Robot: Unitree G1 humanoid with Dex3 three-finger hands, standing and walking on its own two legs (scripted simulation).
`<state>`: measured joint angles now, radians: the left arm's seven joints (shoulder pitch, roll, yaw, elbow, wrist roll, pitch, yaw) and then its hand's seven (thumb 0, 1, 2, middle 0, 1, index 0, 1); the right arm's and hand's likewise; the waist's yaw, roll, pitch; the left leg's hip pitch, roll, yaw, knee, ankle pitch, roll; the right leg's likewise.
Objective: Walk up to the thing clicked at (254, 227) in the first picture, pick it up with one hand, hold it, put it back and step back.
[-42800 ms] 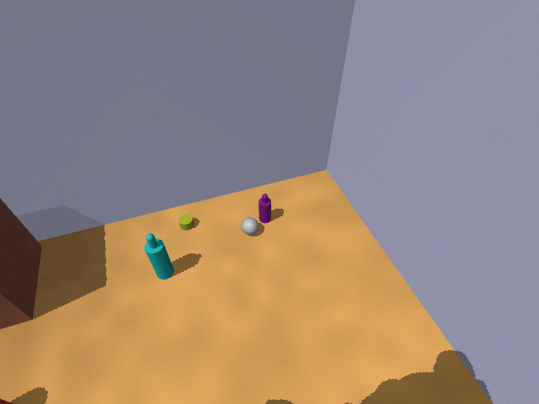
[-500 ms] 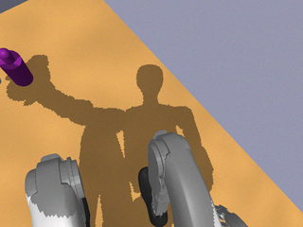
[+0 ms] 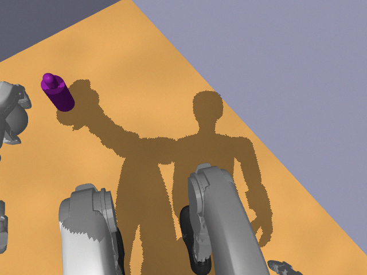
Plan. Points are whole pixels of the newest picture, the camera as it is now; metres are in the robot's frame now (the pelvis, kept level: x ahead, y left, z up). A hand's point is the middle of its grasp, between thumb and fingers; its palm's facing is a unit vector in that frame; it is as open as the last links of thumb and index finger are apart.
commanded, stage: lift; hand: left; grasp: from above
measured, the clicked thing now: (5, 118) +0.48 +0.32 -0.15
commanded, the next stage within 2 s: hold in 1.36 s
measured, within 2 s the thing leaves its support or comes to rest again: neither
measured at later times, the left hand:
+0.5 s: hand out of the picture +0.40 +0.30 +0.05, palm faces -0.44 -0.10 -0.89, open 9.4 cm
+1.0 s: hand out of the picture +0.35 +0.27 +0.23, palm faces -0.45 -0.11 -0.89, open 9.4 cm
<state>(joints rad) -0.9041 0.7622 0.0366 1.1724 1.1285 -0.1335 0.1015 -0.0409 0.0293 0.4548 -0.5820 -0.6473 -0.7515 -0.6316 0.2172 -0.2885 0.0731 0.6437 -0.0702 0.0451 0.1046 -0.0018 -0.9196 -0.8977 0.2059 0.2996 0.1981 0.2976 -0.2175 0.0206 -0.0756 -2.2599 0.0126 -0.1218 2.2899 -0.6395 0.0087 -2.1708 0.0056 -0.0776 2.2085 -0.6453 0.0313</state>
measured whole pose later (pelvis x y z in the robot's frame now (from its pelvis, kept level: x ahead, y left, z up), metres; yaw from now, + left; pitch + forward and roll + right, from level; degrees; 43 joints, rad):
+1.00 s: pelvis +0.04 +0.00 +0.31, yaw +6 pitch +16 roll -2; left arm -0.38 0.45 -0.16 0.83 1.00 -0.02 0.10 -0.03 0.03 0.48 -0.56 -0.67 -0.74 -0.65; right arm 0.24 -0.24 -0.02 0.73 0.05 -0.03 -0.06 0.00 -0.91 -0.89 0.21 0.30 0.20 0.30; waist -0.08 0.04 -0.14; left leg -1.03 0.04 -0.02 1.22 -0.48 0.00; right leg -0.99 0.01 -0.01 1.18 -0.47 0.02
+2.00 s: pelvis +0.09 +0.00 +0.40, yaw +5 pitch +5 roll +0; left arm -0.29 0.40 -0.22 0.72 0.99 0.01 0.01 0.00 0.02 0.54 -0.52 -0.71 -0.71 -0.70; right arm 0.23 -0.25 -0.04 0.71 0.07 0.04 -0.05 0.01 -0.91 -0.89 0.20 0.30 0.20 0.30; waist -0.01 0.04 -0.06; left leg -0.41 0.03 0.03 0.64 -0.32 0.00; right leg -0.41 0.00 0.03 0.64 -0.32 0.01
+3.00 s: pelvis +0.08 -0.01 +0.41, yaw +5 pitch +0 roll +1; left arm -0.21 0.41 -0.23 0.56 0.97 0.01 -0.07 0.03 0.03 0.56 -0.46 -0.80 -0.67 -0.77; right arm 0.17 -0.25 -0.02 0.68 0.08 0.06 -0.07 0.01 -0.91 -0.89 0.20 0.30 0.20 0.30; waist 0.02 0.05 -0.01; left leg -0.27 0.02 0.04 0.49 -0.23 -0.01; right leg -0.28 -0.01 0.03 0.52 -0.24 0.01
